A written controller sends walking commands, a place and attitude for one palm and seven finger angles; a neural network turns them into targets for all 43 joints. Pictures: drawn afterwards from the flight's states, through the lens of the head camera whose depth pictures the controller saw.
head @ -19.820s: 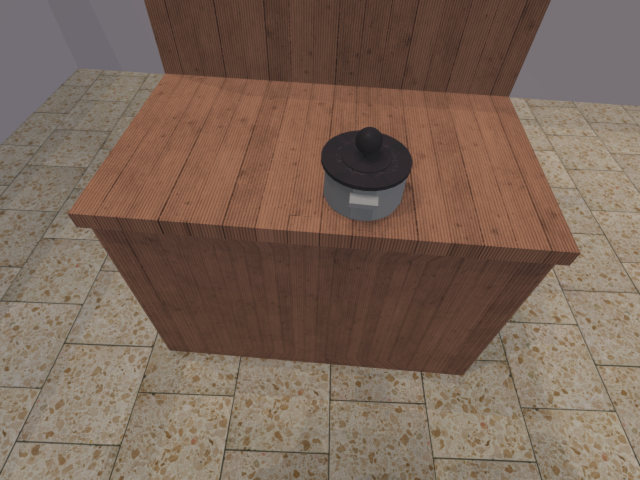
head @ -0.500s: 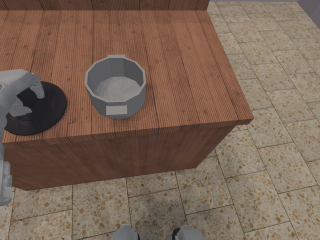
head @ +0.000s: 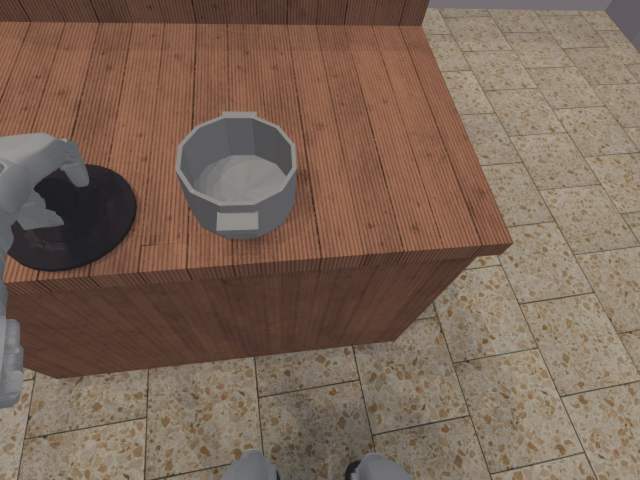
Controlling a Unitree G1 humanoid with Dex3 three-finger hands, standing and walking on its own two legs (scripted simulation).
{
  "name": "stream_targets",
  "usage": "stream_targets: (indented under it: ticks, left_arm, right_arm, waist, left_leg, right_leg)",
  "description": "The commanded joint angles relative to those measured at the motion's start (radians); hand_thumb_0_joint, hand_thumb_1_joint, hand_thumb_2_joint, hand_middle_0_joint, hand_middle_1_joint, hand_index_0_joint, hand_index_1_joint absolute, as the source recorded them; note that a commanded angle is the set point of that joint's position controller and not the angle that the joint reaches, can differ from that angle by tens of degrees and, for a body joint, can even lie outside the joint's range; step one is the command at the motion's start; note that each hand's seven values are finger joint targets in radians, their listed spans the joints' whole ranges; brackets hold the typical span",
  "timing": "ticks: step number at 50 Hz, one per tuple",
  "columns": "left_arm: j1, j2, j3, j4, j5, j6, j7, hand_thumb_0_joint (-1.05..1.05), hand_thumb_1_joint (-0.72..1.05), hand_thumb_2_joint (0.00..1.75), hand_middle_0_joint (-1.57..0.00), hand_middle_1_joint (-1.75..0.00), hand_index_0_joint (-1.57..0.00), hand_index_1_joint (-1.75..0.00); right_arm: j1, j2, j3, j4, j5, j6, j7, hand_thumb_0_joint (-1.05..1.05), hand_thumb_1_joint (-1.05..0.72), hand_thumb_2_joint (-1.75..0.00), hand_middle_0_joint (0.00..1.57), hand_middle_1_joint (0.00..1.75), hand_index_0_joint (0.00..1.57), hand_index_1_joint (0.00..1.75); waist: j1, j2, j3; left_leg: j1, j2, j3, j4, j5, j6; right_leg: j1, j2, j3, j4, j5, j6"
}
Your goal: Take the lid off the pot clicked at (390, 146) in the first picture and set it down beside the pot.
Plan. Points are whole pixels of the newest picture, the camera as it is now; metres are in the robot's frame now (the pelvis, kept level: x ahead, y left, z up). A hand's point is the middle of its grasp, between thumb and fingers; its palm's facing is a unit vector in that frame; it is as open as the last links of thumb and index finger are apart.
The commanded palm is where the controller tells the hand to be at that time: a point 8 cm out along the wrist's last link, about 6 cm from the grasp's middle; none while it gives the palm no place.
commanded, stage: open the fingers wide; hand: left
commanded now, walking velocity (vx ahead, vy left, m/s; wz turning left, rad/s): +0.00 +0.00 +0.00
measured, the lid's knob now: (55, 197) +0.48 +0.33 +0.01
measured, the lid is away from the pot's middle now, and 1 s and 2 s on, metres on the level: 0.24 0.24 0.24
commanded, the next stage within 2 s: raise the empty hand in 0.44 s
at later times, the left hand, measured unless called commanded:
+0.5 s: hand (40, 201) +0.45 +0.33 +0.04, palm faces -0.46 -0.11 -0.88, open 10.9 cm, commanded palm +0.48 +0.32 +0.09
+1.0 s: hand (13, 176) +0.45 +0.33 +0.08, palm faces -0.44 -0.12 -0.89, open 11.0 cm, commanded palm +0.48 +0.32 +0.14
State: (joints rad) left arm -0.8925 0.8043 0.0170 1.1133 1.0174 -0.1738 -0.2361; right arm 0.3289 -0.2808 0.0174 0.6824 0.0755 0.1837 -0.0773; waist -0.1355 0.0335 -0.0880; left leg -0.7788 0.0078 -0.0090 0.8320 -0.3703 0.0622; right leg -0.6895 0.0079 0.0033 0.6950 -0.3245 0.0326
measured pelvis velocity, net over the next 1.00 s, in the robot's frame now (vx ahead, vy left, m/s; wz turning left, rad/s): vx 0.01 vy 0.00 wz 0.00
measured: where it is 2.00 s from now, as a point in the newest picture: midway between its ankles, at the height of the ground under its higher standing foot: outside the picture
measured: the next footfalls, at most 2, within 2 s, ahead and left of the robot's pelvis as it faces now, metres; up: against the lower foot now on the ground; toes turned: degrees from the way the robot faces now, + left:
none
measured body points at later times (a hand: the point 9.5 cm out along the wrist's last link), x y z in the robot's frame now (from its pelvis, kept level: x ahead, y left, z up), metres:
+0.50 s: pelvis +0.00 +0.00 +0.00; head +0.11 +0.02 +0.43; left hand +0.47 +0.33 +0.09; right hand +0.00 -0.28 -0.11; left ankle +0.01 +0.07 -0.70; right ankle +0.00 -0.17 -0.70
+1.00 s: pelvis +0.01 +0.00 +0.01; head +0.09 +0.02 +0.45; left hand +0.47 +0.33 +0.13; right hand +0.02 -0.28 -0.11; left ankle +0.01 +0.07 -0.70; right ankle +0.00 -0.17 -0.70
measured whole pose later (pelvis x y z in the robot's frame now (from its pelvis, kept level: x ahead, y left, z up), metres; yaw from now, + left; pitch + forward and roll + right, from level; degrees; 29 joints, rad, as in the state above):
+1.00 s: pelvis +0.01 +0.00 +0.01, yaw +0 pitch +16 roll -4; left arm -0.92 0.83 0.01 1.09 0.98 -0.16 -0.33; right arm 0.33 -0.27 0.03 0.68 0.10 0.19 -0.08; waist -0.13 0.04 -0.09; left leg -0.69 0.00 0.00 0.77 -0.36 0.06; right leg -0.61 0.00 0.01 0.64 -0.31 0.04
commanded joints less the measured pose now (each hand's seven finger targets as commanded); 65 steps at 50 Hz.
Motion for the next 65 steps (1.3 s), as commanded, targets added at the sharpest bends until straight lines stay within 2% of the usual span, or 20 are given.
stream_targets:
  ticks: [1, 3, 6, 13, 18, 19, 23, 25, 27, 30, 33, 37, 40, 44, 48, 50, 54, 59, 62, 65]
  left_arm:
    - [-0.415, 0.299, 0.063, -0.167, -0.016, 0.009, 0.023, 0.00, 0.11, 0.64, -0.41, -0.92, -0.40, -0.92]
    - [-0.414, 0.329, 0.082, -0.176, -0.011, 0.007, 0.021, 0.00, 0.08, 0.63, -0.39, -0.91, -0.38, -0.91]
    - [-0.429, 0.350, 0.100, -0.222, -0.009, -0.008, 0.015, 0.00, 0.03, 0.61, -0.35, -0.90, -0.34, -0.89]
    - [-0.407, 0.336, 0.074, -0.137, -0.008, 0.001, 0.019, 0.00, 0.01, 0.60, -0.33, -0.89, -0.33, -0.89]
    - [-0.417, 0.370, 0.109, -0.221, -0.004, -0.018, 0.013, 0.00, 0.01, 0.60, -0.33, -0.89, -0.33, -0.89]
    - [-0.420, 0.345, 0.095, -0.223, -0.012, -0.026, 0.008, 0.00, 0.01, 0.60, -0.33, -0.90, -0.33, -0.90]
    - [-0.398, 0.334, 0.079, -0.138, -0.017, -0.008, 0.008, 0.00, 0.01, 0.59, -0.33, -0.90, -0.33, -0.90]
    - [-0.425, 0.324, 0.060, -0.144, -0.012, -0.007, 0.008, 0.00, 0.01, 0.60, -0.33, -0.89, -0.33, -0.89]
    - [-0.440, 0.314, 0.055, -0.180, -0.003, -0.007, 0.012, 0.00, 0.01, 0.60, -0.33, -0.89, -0.33, -0.89]
    - [-0.480, 0.383, 0.118, -0.313, -0.013, -0.024, 0.015, 0.00, 0.01, 0.60, -0.33, -0.89, -0.33, -0.89]
    - [-0.419, 0.411, 0.150, -0.219, -0.023, -0.004, 0.022, 0.00, 0.01, 0.60, -0.33, -0.89, -0.33, -0.89]
    - [-0.431, 0.334, 0.060, -0.135, -0.014, 0.037, 0.019, 0.00, 0.01, 0.60, -0.33, -0.89, -0.33, -0.89]
    - [-0.427, 0.341, 0.069, -0.195, -0.013, 0.035, -0.004, 0.00, 0.01, 0.60, -0.33, -0.89, -0.33, -0.89]
    - [-0.468, 0.369, 0.095, -0.264, -0.041, 0.017, -0.047, 0.00, 0.01, 0.60, -0.33, -0.89, -0.33, -0.89]
    - [-0.445, 0.337, 0.062, -0.190, -0.043, 0.018, -0.064, 0.00, 0.01, 0.60, -0.33, -0.89, -0.33, -0.89]
    - [-0.466, 0.317, 0.039, -0.201, -0.042, 0.015, -0.069, 0.00, 0.01, 0.60, -0.33, -0.89, -0.33, -0.89]
    - [-0.478, 0.337, 0.064, -0.271, -0.044, 0.007, -0.072, 0.00, 0.01, 0.60, -0.33, -0.89, -0.33, -0.89]
    - [-0.480, 0.384, 0.103, -0.274, -0.051, 0.015, -0.074, 0.00, 0.01, 0.60, -0.33, -0.89, -0.33, -0.89]
    - [-0.498, 0.327, 0.052, -0.263, -0.057, 0.031, -0.082, 0.00, 0.01, 0.60, -0.33, -0.89, -0.33, -0.89]
    - [-0.508, 0.349, 0.073, -0.322, -0.053, 0.030, -0.087, 0.00, 0.01, 0.60, -0.33, -0.89, -0.33, -0.89]
  right_arm:
    - [0.147, -0.195, -0.065, -0.037, -0.010, -0.002, -0.010, 0.00, -0.90, -0.90, 0.20, 0.30, 0.20, 0.30]
    - [0.144, -0.198, -0.063, -0.042, -0.008, 0.002, -0.012, 0.00, -0.90, -0.90, 0.20, 0.30, 0.20, 0.30]
    - [0.145, -0.194, -0.066, -0.044, -0.011, 0.003, -0.014, 0.00, -0.90, -0.90, 0.20, 0.30, 0.20, 0.30]
    - [0.139, -0.197, -0.056, -0.047, -0.004, 0.005, -0.017, 0.00, -0.90, -0.90, 0.20, 0.30, 0.20, 0.30]
    - [0.148, -0.190, -0.063, -0.050, -0.008, 0.001, -0.022, 0.00, -0.90, -0.90, 0.20, 0.30, 0.20, 0.30]
    - [0.148, -0.188, -0.062, -0.049, -0.006, -0.001, -0.023, 0.00, -0.90, -0.90, 0.20, 0.30, 0.20, 0.30]
    - [0.148, -0.195, -0.060, -0.041, -0.005, 0.006, -0.019, 0.00, -0.90, -0.90, 0.20, 0.30, 0.20, 0.30]
    - [0.146, -0.199, -0.058, -0.037, -0.002, 0.003, -0.019, 0.00, -0.90, -0.90, 0.20, 0.30, 0.20, 0.30]
    - [0.149, -0.194, -0.061, -0.039, -0.005, 0.003, -0.016, 0.00, -0.90, -0.90, 0.20, 0.30, 0.20, 0.30]
    - [0.147, -0.190, -0.068, -0.048, -0.011, 0.000, -0.019, 0.00, -0.90, -0.90, 0.20, 0.30, 0.20, 0.30]
    - [0.140, -0.191, -0.061, -0.050, -0.006, 0.004, -0.021, 0.00, -0.90, -0.90, 0.20, 0.30, 0.20, 0.30]
    - [0.127, -0.196, -0.053, -0.044, 0.006, 0.000, -0.008, 0.00, -0.90, -0.90, 0.20, 0.30, 0.20, 0.30]
    - [0.126, -0.191, -0.058, -0.061, 0.006, -0.004, -0.006, 0.00, -0.90, -0.90, 0.20, 0.30, 0.20, 0.30]
    - [0.119, -0.188, -0.060, -0.065, 0.009, -0.006, -0.017, 0.00, -0.90, -0.90, 0.20, 0.30, 0.20, 0.30]
    - [0.118, -0.192, -0.056, -0.056, 0.013, -0.008, -0.022, 0.00, -0.90, -0.90, 0.20, 0.30, 0.20, 0.30]
    - [0.108, -0.191, -0.055, -0.054, 0.014, -0.012, -0.021, 0.00, -0.90, -0.90, 0.20, 0.30, 0.20, 0.30]
    - [0.105, -0.187, -0.060, -0.067, 0.012, -0.017, -0.022, 0.00, -0.90, -0.90, 0.20, 0.30, 0.20, 0.30]
    - [0.096, -0.188, -0.059, -0.073, 0.013, -0.020, -0.021, 0.00, -0.90, -0.90, 0.20, 0.30, 0.20, 0.30]
    - [0.087, -0.187, -0.061, -0.065, 0.015, -0.020, -0.015, 0.00, -0.90, -0.90, 0.20, 0.30, 0.20, 0.30]
    - [0.080, -0.184, -0.063, -0.078, 0.012, -0.020, -0.010, 0.00, -0.90, -0.90, 0.20, 0.30, 0.20, 0.30]
  waist:
    - [-0.007, 0.151, -0.429]
    - [-0.004, 0.120, -0.439]
    - [0.003, 0.167, -0.480]
    - [-0.011, 0.105, -0.376]
    - [0.003, 0.181, -0.491]
    - [-0.001, 0.205, -0.486]
    - [-0.016, 0.112, -0.395]
    - [-0.015, 0.143, -0.384]
    - [-0.010, 0.179, -0.415]
    - [0.008, 0.234, -0.549]
    - [0.004, 0.134, -0.494]
    - [0.000, 0.146, -0.351]
    - [0.014, 0.187, -0.438]
    - [0.009, 0.155, -0.474]
    - [-0.001, 0.103, -0.365]
    - [0.004, 0.152, -0.336]
    - [0.019, 0.152, -0.418]
    - [0.028, 0.144, -0.429]
    - [0.019, 0.148, -0.375]
    - [0.030, 0.178, -0.425]
  left_leg:
    - [0.503, -0.003, -0.026, -0.071, 0.497, -0.004]
    - [0.482, -0.005, -0.025, -0.071, 0.475, 0.000]
    - [0.525, -0.003, -0.027, -0.066, 0.527, -0.002]
    - [0.407, -0.012, -0.010, -0.079, 0.372, 0.007]
    - [0.516, -0.006, -0.021, -0.062, 0.512, 0.000]
    - [0.542, -0.002, -0.025, -0.059, 0.556, -0.002]
    - [0.443, -0.008, -0.019, -0.070, 0.412, 0.006]
    - [0.450, -0.006, -0.016, -0.076, 0.409, 0.003]
    - [0.486, -0.004, -0.024, -0.071, 0.434, -0.001]
    - [0.607, 0.004, -0.035, -0.065, 0.589, -0.010]
    - [0.503, -0.007, -0.023, -0.074, 0.510, 0.002]
    - [0.447, -0.008, -0.015, -0.108, 0.385, -0.002]
    - [0.538, -0.009, -0.018, -0.102, 0.501, -0.004]
    - [0.575, -0.006, -0.022, -0.111, 0.544, 0.007]
    - [0.518, -0.009, -0.019, -0.138, 0.446, 0.012]
    - [0.534, -0.006, -0.019, -0.152, 0.442, 0.005]
    - [0.593, -0.005, -0.024, -0.156, 0.523, 0.007]
    - [0.600, -0.009, -0.023, -0.170, 0.543, 0.009]
    - [0.604, -0.005, -0.021, -0.184, 0.513, 0.007]
    - [0.664, -0.005, -0.034, -0.189, 0.593, 0.001]
  right_leg:
    - [-0.022, 0.073, -0.080, -0.053, 0.202, -0.076]
    - [-0.001, 0.073, -0.077, -0.050, 0.207, -0.076]
    - [0.005, 0.072, -0.074, -0.049, 0.222, -0.077]
    - [-0.005, 0.072, -0.074, -0.053, 0.168, -0.076]
    - [0.013, 0.072, -0.072, -0.046, 0.221, -0.078]
    - [-0.012, 0.073, -0.075, -0.046, 0.223, -0.078]
    - [-0.026, 0.075, -0.076, -0.054, 0.169, -0.074]
    - [-0.036, 0.073, -0.075, -0.050, 0.159, -0.078]
    - [-0.048, 0.073, -0.077, -0.048, 0.157, -0.081]
    - [0.008, 0.074, -0.071, -0.048, 0.229, -0.079]
    - [0.057, 0.072, -0.072, -0.055, 0.246, -0.071]
    - [0.004, 0.070, -0.079, -0.073, 0.168, -0.078]
    - [0.042, 0.073, -0.073, -0.077, 0.216, -0.080]
    - [0.091, 0.068, -0.071, -0.097, 0.261, -0.073]
    - [0.065, 0.069, -0.075, -0.119, 0.205, -0.072]
    - [0.051, 0.066, -0.075, -0.127, 0.184, -0.077]
    - [0.102, 0.062, -0.072, -0.134, 0.240, -0.079]
    - [0.152, 0.058, -0.071, -0.149, 0.272, -0.076]
    - [0.132, 0.057, -0.074, -0.166, 0.251, -0.075]
    - [0.156, 0.057, -0.074, -0.169, 0.276, -0.078]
